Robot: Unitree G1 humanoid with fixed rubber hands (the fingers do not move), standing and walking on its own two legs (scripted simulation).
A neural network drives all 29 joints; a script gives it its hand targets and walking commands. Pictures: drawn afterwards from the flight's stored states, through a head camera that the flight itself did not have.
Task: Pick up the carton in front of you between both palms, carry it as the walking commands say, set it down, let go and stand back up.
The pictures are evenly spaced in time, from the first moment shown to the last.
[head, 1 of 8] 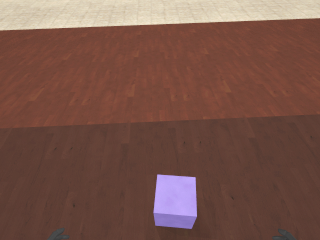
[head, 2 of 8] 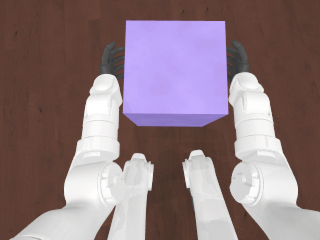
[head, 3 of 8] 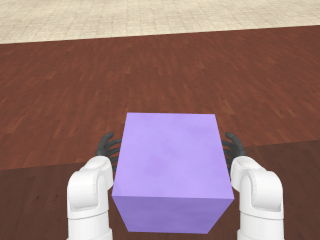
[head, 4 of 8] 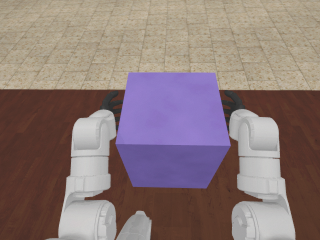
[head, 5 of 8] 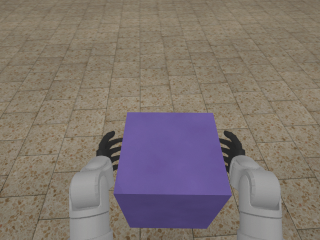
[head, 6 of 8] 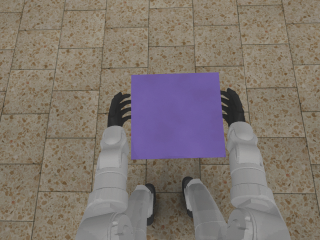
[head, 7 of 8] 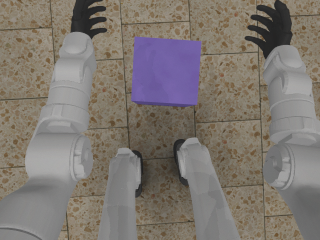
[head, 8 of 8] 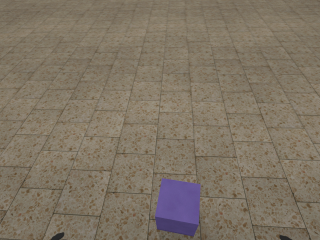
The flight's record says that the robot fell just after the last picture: no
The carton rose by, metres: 0.69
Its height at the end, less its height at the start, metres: -0.43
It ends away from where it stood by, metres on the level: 4.65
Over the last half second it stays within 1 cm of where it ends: yes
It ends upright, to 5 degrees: yes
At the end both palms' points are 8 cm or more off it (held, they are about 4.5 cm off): yes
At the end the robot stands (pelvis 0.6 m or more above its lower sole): yes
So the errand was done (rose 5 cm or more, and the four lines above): yes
